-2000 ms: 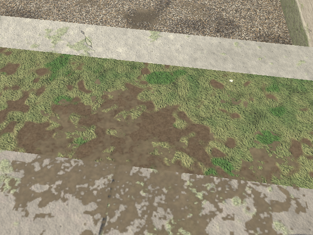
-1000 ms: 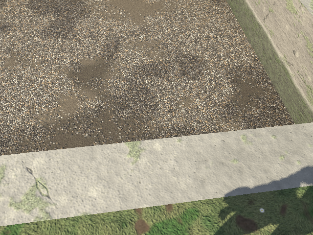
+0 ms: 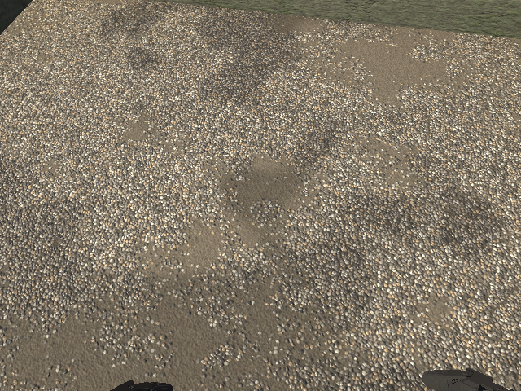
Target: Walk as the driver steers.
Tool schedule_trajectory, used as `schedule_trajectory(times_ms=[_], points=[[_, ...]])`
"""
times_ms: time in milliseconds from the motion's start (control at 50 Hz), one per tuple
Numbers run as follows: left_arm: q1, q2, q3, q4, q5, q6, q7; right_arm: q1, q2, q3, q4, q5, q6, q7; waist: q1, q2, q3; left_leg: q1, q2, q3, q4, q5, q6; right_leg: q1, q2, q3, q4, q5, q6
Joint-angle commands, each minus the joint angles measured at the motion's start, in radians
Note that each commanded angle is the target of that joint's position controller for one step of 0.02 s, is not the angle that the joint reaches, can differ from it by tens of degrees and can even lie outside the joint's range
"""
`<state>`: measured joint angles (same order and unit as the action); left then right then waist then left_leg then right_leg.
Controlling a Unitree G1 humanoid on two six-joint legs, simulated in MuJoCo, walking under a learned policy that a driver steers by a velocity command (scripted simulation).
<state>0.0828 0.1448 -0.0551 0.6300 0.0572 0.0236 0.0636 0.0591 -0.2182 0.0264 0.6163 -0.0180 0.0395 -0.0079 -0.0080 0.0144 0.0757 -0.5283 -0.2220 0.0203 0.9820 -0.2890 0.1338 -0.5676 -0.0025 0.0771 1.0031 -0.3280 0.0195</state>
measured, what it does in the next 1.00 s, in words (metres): walks backwards, turning right: right foot, then right foot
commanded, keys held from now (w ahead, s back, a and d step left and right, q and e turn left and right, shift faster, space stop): w+e+shift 0.58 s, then w+q+shift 0.42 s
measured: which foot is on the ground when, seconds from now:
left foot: down 0.00-0.84, up 0.86-1.00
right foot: down 0.00-0.20, up 0.22-0.40, down 0.42-0.64, up 0.66-0.78, down 0.80-1.00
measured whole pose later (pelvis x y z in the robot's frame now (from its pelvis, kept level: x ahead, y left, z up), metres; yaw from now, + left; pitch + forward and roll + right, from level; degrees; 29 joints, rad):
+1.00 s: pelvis -0.17 +0.02 +0.04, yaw -21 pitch +0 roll +1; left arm 0.02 0.20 -0.03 0.49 0.02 0.02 0.02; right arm 0.05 -0.24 -0.03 0.53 0.02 0.04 0.00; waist -0.02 -0.04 -0.01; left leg -0.50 -0.05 -0.04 0.94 -0.35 -0.02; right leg -0.38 -0.02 -0.06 0.59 -0.21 -0.04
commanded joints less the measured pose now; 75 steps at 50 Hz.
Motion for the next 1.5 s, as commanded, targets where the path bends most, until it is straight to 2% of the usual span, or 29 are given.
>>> schedule_trajectory(times_ms=[20,40,60,180,200,220,240,260,340,440,460,480,500,600,620,660,740,820,860,880,940,1100,1140,1160,1220,1340,1380,1420,1500], points=[[0.043,0.177,0.059,-0.051,-0.041,0.002,-0.027,-0.045,-0.042,-0.024,-0.157,-0.027,0.027,-0.016,-0.018,-0.316,-0.241,-0.094,0.079,-0.021,0.26,0.327,-0.197,0.219,-0.112,0.309,-0.224,0.924,-0.275],[-0.057,0.144,0.046,-0.093,-0.043,-0.002,-0.036,-0.062,-0.004,-0.008,-0.169,-0.063,0.035,-0.013,-0.043,-0.289,-0.18,-0.102,0.087,-0.056,0.324,-0.202,-0.197,0.105,-0.188,0.41,-0.305,1.09,-0.327],[-0.063,0.175,0.059,-0.113,-0.048,-0.001,-0.036,-0.061,-0.067,-0.021,-0.144,-0.082,0.035,-0.017,-0.036,-0.176,-0.181,-0.079,0.117,-0.095,0.349,-0.279,-0.195,0.099,-0.181,0.398,-0.318,1.196,-0.33],[-0.029,0.231,0.105,-0.111,-0.058,0.043,-0.013,-0.041,-0.049,-0.015,-0.105,-0.067,0.03,0.002,-0.062,-0.014,-0.27,0.31,0.174,-0.063,-0.153,-0.108,-0.157,0.113,-0.005,0.275,-0.316,0.929,-0.145],[-0.009,0.222,0.112,-0.118,-0.07,0.06,-0.008,0.043,-0.047,-0.016,-0.06,-0.069,0.026,0.015,-0.091,0.142,-0.307,0.464,0.199,-0.055,-0.186,0.334,-0.148,0.032,0.078,0.206,-0.167,0.741,-0.104],[0.072,0.163,0.104,-0.126,-0.056,0.066,-0.001,-0.035,-0.129,-0.04,-0.056,-0.073,0.01,0.033,-0.049,0.462,-0.355,0.512,0.345,-0.141,-0.194,0.586,-0.086,-0.152,0.186,0.097,0.015,0.068,-0.053],[0.031,0.182,0.112,-0.13,-0.015,0.06,-0.002,-0.107,-0.141,-0.048,-0.081,-0.067,0.004,0.035,-0.067,0.433,-0.3,0.295,0.454,-0.263,-0.284,0.67,-0.006,-0.141,0.206,0.117,0.242,-0.163,-0.047],[-0.021,0.173,0.115,-0.135,-0.029,0.038,-0.007,-0.186,-0.053,-0.02,-0.125,-0.057,-0.007,0.035,-0.034,0.262,-0.263,0.212,0.477,-0.242,-0.265,0.831,0.006,-0.129,0.202,0.115,0.263,-0.121,-0.038],[0.067,0.17,0.111,-0.103,-0.028,0.031,-0.027,-0.174,-0.056,-0.024,-0.125,-0.029,-0.036,-0.011,0.036,0.111,-0.285,0.195,0.517,-0.226,-0.304,0.794,-0.021,-0.025,0.079,0.036,0.276,-0.074,-0.037],[0.099,0.117,0.082,-0.083,-0.047,0.064,-0.069,-0.127,-0.088,-0.039,-0.107,-0.016,-0.037,-0.015,0.074,0.06,-0.285,0.114,0.377,0.021,-0.254,0.426,-0.132,0.377,0.051,-0.057,-0.218,0.218,-0.136],[0.055,0.155,0.085,-0.086,-0.054,0.069,-0.075,-0.038,-0.054,-0.034,-0.114,-0.03,-0.025,-0.015,0.008,-0.109,-0.285,0.045,0.267,0.128,-0.155,0.264,-0.196,0.416,0.051,-0.004,-0.18,0.546,-0.17],[0.029,0.206,0.095,-0.117,-0.093,0.075,-0.073,-0.1,-0.024,-0.018,-0.163,-0.034,-0.019,-0.006,0.086,-0.293,-0.28,-0.012,0.177,0.155,-0.077,-0.089,-0.222,0.279,-0.035,0.265,-0.323,0.47,-0.228],[-0.013,0.232,0.099,-0.15,-0.082,0.078,-0.072,-0.19,-0.018,-0.019,-0.192,-0.018,-0.02,-0.001,0.127,-0.325,-0.227,0.006,0.142,0.085,0.077,-0.192,-0.23,0.122,-0.1,0.425,-0.478,0.308,-0.263],[-0.286,0.206,0.094,-0.219,-0.093,0.047,-0.039,0.003,0.005,-0.012,-0.152,0.004,-0.047,0.011,-0.066,-0.176,-0.252,0.377,0.208,-0.006,-0.253,0.041,-0.174,0.022,-0.037,0.324,-0.56,0.091,-0.147],[-0.223,0.153,0.083,-0.203,-0.099,0.043,-0.038,0.049,0.011,-0.01,-0.122,-0.02,-0.042,0.014,-0.039,-0.066,-0.276,0.507,0.229,0.013,-0.271,0.05,-0.149,-0.023,0.007,0.266,-0.486,0.045,-0.11],[-0.282,0.138,0.081,-0.249,-0.103,0.042,-0.056,0.046,-0.126,-0.045,-0.141,-0.026,-0.039,0.015,-0.105,0.277,-0.184,0.355,0.458,-0.428,-0.592,-0.355,-0.038,-0.171,0.142,0.092,-0.155,-0.099,-0.03],[-0.199,0.122,0.072,-0.221,-0.075,0.013,-0.09,-0.215,-0.083,-0.01,-0.22,0.039,-0.036,0.006,0.066,0.102,-0.169,-0.054,0.409,-0.34,-0.7,-0.273,-0.057,0.314,0.051,-0.027,-0.167,0.111,0.028],[-0.165,0.078,0.046,-0.225,-0.046,0.019,-0.09,-0.14,-0.07,-0.036,-0.197,0.079,-0.02,0.027,0.051,0.013,-0.133,0.009,0.263,-0.216,-0.559,-0.135,-0.095,0.44,-0.022,-0.066,-0.392,0.113,0.003],[-0.149,0.237,0.084,-0.233,-0.054,0.011,-0.082,-0.109,-0.053,-0.033,-0.194,0.06,-0.015,0.02,0.083,-0.307,-0.14,-0.014,0.136,-0.037,-0.29,-0.116,-0.127,0.263,-0.177,0.214,-0.684,-0.35,-0.054],[-0.173,0.263,0.094,-0.244,-0.048,0.004,-0.069,-0.154,-0.081,-0.05,-0.208,0.044,-0.013,0.014,0.083,-0.326,-0.091,-0.044,0.145,-0.044,-0.117,-0.078,-0.134,0.189,-0.265,0.327,-0.798,-0.44,-0.085],[-0.197,0.162,0.066,-0.242,-0.021,-0.022,-0.038,-0.104,-0.072,-0.066,-0.183,0.031,-0.019,-0.006,0.0,-0.133,-0.149,-0.079,0.192,-0.124,0.027,-0.072,-0.158,0.247,-0.298,0.248,-0.72,-0.196,-0.098],[-0.171,0.18,0.094,-0.195,-0.062,-0.029,-0.033,0.025,-0.046,-0.052,-0.117,0.044,0.009,0.034,-0.034,-0.12,-0.19,0.328,0.205,0.066,-0.344,0.005,-0.092,0.209,-0.2,-0.081,-0.629,-0.114,-0.017],[-0.15,0.109,0.086,-0.203,-0.068,-0.013,-0.022,0.084,-0.062,-0.051,-0.085,0.014,0.014,0.047,-0.017,0.122,-0.092,0.348,0.246,-0.079,-0.405,0.032,-0.041,0.081,-0.061,-0.231,-0.317,-0.069,0.041],[-0.239,0.132,0.075,-0.267,-0.066,-0.006,-0.028,0.016,-0.202,-0.094,-0.136,0.048,0.023,0.04,-0.083,0.328,-0.052,0.228,0.34,-0.432,-0.585,-0.236,0.049,-0.069,0.038,-0.215,-0.227,-0.082,0.073],[-0.218,0.156,0.082,-0.278,-0.051,-0.029,-0.044,-0.154,-0.2,-0.096,-0.223,0.0,0.019,-0.008,-0.001,0.164,-0.118,0.157,0.379,-0.542,-0.643,-0.154,0.087,-0.056,-0.005,-0.037,-0.026,-0.025,0.084],[0.011,0.089,0.061,-0.155,-0.049,-0.047,-0.042,-0.161,-0.101,-0.083,-0.232,0.055,0.006,0.019,0.063,-0.019,-0.225,0.122,0.224,-0.358,-0.457,-0.095,0.023,0.428,0.001,-0.134,-0.471,0.169,0.025],[-0.006,0.218,0.095,-0.153,-0.002,-0.055,-0.043,-0.103,-0.017,-0.053,-0.248,0.053,0.0,0.02,0.042,-0.39,-0.204,-0.227,0.106,-0.166,-0.166,-0.179,-0.07,0.587,-0.265,0.304,-0.579,0.003,-0.101],[-0.087,0.195,0.088,-0.18,-0.029,-0.051,-0.037,-0.138,-0.081,-0.069,-0.243,0.015,-0.02,0.022,0.014,-0.148,-0.175,-0.103,0.175,-0.179,-0.119,-0.093,-0.112,0.376,-0.323,0.42,-0.675,-0.134,-0.171],[-0.179,0.182,0.08,-0.174,-0.095,-0.046,-0.053,-0.03,-0.048,-0.05,-0.197,-0.007,-0.018,0.051,-0.087,-0.137,-0.152,0.42,0.18,0.003,-0.352,0.099,-0.123,0.059,-0.093,0.108,-0.632,-0.035,-0.092]])
Velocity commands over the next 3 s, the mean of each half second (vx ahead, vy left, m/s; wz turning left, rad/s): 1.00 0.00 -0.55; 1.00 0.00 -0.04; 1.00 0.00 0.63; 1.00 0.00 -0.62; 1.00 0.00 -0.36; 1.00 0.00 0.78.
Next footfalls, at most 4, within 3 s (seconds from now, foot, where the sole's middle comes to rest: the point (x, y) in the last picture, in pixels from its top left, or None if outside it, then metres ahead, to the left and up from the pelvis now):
0.42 right None -0.01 -0.12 -0.72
0.80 right None -0.12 -0.04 -0.72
1.12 left None -0.12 0.15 -0.72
2.74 left None -0.08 0.14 -0.72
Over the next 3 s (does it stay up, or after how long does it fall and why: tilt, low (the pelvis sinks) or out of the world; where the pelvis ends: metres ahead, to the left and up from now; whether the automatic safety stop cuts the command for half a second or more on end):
stays up -0.14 0.07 0.03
